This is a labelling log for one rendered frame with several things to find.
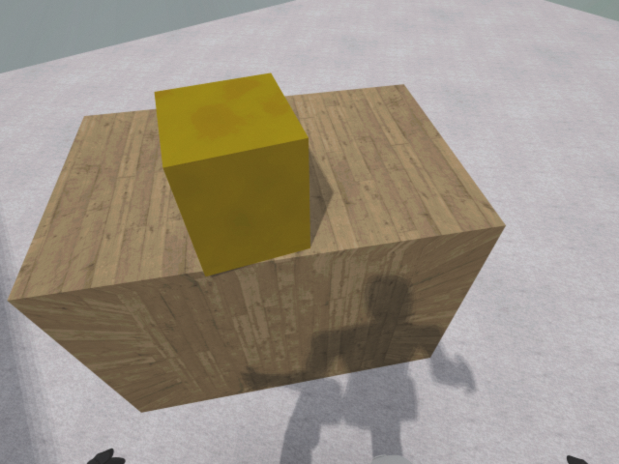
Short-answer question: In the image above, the carton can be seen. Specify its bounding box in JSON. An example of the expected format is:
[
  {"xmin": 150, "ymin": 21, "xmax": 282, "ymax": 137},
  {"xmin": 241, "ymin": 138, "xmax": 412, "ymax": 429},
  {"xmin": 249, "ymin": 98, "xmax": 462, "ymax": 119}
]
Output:
[{"xmin": 155, "ymin": 73, "xmax": 310, "ymax": 276}]

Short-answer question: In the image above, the pedestal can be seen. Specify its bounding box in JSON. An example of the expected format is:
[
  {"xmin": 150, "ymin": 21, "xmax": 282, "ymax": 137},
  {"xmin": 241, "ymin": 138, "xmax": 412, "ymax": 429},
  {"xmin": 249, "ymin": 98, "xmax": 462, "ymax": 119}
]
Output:
[{"xmin": 8, "ymin": 84, "xmax": 506, "ymax": 413}]

